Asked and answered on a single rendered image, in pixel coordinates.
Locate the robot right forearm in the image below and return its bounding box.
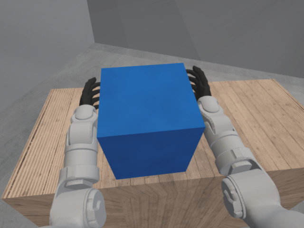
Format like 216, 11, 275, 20
197, 96, 281, 204

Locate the right robot hand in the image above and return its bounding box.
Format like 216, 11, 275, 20
186, 66, 211, 101

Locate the carton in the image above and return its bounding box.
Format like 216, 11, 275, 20
97, 63, 206, 180

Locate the right robot upper arm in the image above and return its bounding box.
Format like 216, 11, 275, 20
221, 169, 304, 228

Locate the pedestal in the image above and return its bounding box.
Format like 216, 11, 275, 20
1, 79, 304, 228

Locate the left robot hand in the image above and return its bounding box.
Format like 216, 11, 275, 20
79, 77, 100, 109

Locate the robot left forearm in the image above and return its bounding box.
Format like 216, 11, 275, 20
49, 104, 99, 223

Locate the left robot upper arm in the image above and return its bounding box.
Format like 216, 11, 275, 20
39, 188, 106, 228

